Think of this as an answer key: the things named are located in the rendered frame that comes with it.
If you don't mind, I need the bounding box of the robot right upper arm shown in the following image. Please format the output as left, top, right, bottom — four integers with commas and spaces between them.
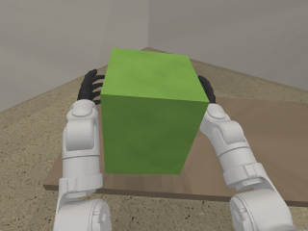
229, 187, 308, 231

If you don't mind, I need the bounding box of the robot left upper arm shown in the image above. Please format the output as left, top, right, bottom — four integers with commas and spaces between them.
54, 198, 112, 231

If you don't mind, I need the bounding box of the robot left hand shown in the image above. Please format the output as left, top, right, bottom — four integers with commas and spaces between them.
77, 69, 105, 105

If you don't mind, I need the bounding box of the carton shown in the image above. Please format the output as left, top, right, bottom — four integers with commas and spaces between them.
100, 47, 210, 175

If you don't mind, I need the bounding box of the robot right hand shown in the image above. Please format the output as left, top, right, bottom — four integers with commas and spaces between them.
197, 75, 217, 104

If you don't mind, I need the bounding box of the right robot forearm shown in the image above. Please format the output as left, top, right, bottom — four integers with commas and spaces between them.
199, 103, 294, 224

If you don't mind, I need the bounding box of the left robot forearm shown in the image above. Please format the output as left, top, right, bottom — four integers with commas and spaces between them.
53, 99, 103, 231

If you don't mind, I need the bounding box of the table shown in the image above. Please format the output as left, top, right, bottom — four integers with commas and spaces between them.
42, 89, 308, 208

